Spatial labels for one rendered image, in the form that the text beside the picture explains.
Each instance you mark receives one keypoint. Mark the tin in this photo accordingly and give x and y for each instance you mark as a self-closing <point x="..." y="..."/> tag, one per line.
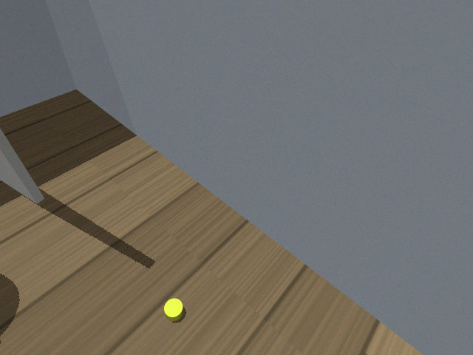
<point x="173" y="309"/>

